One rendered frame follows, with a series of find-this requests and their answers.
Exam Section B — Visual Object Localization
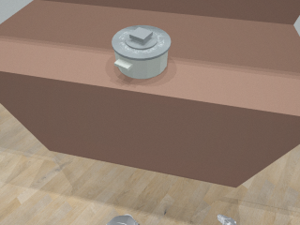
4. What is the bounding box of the pot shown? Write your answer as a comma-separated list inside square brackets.
[114, 52, 168, 80]

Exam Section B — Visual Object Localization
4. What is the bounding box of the lid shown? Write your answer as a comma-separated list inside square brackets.
[112, 25, 172, 61]

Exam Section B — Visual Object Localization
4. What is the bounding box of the knob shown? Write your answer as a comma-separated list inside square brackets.
[129, 27, 153, 43]

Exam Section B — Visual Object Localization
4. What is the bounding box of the left robot thigh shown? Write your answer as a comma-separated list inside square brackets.
[106, 215, 139, 225]

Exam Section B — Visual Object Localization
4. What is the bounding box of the table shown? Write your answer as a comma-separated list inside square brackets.
[0, 0, 300, 188]

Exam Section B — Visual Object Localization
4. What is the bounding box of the robot right hand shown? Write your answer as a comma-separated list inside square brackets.
[217, 214, 237, 225]

